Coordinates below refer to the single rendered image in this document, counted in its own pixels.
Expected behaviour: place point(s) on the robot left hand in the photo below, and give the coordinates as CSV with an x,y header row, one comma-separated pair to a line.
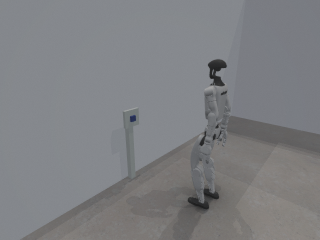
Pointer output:
x,y
207,150

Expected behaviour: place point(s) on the button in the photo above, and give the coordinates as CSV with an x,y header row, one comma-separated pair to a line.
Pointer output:
x,y
132,118

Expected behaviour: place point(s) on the panel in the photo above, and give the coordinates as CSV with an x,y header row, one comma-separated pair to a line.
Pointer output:
x,y
129,136

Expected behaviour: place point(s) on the right robot forearm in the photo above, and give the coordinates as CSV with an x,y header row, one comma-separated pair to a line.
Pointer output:
x,y
224,122

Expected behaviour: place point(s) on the robot left upper arm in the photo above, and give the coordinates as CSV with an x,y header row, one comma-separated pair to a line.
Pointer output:
x,y
210,94

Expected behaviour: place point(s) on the left robot thigh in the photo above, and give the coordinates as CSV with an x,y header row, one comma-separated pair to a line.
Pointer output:
x,y
195,152

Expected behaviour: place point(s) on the robot right hand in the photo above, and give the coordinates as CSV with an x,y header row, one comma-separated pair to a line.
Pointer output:
x,y
223,136

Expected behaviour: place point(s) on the left robot forearm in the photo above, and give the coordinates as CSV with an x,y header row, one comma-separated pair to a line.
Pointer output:
x,y
210,129

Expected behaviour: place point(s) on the robot right foot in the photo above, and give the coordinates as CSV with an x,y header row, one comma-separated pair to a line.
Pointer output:
x,y
207,192

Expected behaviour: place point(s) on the robot right upper arm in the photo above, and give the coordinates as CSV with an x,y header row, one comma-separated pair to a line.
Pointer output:
x,y
227,102

